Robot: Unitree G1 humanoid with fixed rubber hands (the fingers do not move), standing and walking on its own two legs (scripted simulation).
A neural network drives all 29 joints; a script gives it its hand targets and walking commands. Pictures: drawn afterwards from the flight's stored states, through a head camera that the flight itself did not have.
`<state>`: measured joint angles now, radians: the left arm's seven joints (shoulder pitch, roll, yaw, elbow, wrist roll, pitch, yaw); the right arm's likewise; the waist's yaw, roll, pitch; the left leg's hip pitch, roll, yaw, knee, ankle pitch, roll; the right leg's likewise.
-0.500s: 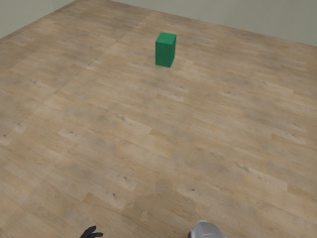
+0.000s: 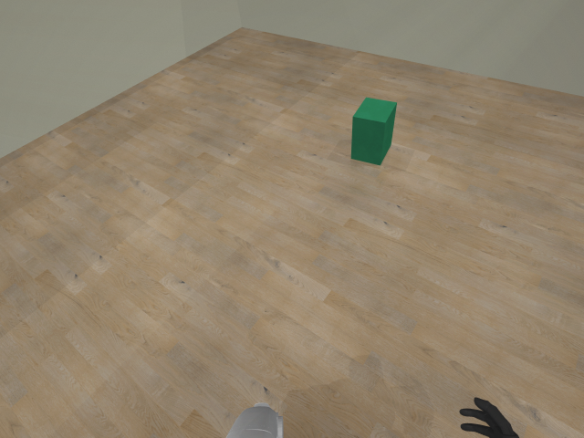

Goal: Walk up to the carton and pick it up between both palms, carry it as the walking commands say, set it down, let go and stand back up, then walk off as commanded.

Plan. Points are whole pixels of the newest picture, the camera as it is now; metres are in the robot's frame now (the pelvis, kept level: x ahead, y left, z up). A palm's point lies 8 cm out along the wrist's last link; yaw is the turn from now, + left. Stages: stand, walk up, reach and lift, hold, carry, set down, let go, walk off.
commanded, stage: walk up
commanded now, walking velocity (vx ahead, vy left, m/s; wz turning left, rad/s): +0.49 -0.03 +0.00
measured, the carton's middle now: (373, 131) +1.68 -0.12 -0.65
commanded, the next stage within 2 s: none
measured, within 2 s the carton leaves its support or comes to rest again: neither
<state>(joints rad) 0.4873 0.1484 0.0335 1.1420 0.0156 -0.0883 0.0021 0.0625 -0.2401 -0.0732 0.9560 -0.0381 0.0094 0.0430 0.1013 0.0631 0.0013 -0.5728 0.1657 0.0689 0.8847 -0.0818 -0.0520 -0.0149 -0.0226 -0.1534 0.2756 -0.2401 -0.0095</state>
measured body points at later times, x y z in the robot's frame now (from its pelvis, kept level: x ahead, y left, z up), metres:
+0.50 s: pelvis +0.22 +0.05 +0.00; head +0.23 +0.06 +0.45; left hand +0.32 +0.32 -0.14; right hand +0.15 -0.19 -0.15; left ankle +0.18 +0.18 -0.75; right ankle +0.29 -0.11 -0.69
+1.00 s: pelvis +0.44 +0.00 -0.01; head +0.46 +0.00 +0.44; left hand +0.33 +0.23 -0.15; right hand +0.61 -0.24 -0.14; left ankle +0.56 +0.13 -0.71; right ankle +0.36 -0.11 -0.75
